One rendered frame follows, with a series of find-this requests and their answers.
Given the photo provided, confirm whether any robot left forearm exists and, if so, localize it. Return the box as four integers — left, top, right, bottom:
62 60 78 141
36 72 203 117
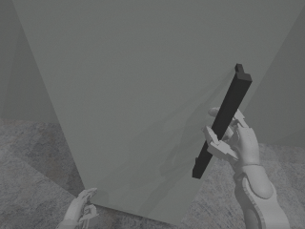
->
55 219 79 229

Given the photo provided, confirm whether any robot left hand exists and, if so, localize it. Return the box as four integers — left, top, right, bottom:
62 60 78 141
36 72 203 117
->
63 187 99 229

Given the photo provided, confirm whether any handle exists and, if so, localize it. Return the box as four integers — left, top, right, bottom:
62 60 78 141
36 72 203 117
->
192 63 253 179

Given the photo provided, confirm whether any fridge door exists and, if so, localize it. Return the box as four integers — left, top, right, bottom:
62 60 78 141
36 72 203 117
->
12 0 305 226

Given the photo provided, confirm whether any robot right forearm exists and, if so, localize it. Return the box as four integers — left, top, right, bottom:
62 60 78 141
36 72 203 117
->
233 164 291 229

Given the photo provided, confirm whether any robot right hand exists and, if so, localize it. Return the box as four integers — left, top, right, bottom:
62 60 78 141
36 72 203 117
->
201 107 261 172

